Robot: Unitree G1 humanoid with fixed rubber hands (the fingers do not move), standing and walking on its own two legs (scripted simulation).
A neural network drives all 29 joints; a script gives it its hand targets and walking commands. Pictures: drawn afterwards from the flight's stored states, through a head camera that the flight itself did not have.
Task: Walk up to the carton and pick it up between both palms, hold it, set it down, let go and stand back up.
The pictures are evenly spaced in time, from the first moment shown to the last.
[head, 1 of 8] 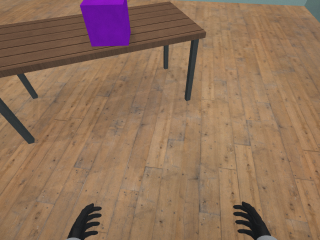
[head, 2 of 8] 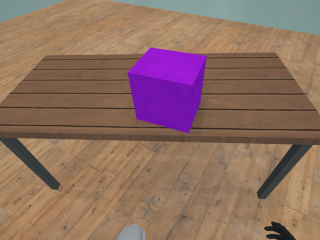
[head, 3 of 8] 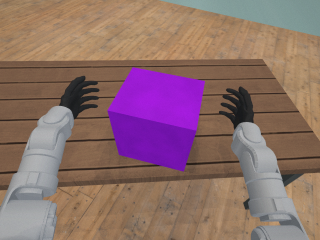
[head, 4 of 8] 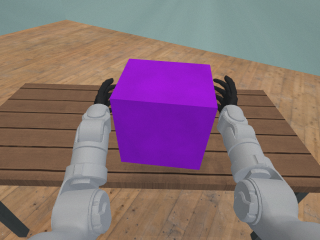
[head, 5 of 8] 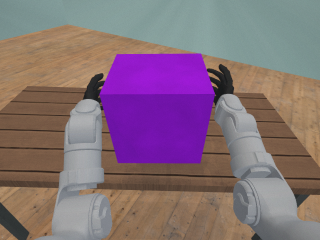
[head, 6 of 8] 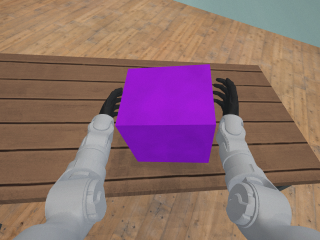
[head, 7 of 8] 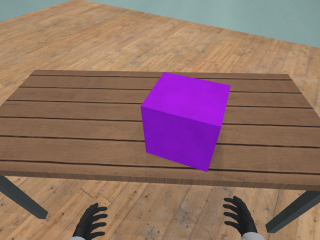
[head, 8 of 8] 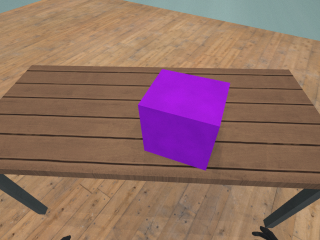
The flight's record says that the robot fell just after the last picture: no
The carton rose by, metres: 0.20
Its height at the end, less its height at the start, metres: +0.00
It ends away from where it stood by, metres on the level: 0.03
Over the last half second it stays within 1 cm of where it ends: yes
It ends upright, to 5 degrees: yes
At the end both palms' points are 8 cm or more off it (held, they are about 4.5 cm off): yes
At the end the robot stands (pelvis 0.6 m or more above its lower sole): yes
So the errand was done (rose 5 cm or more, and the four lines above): yes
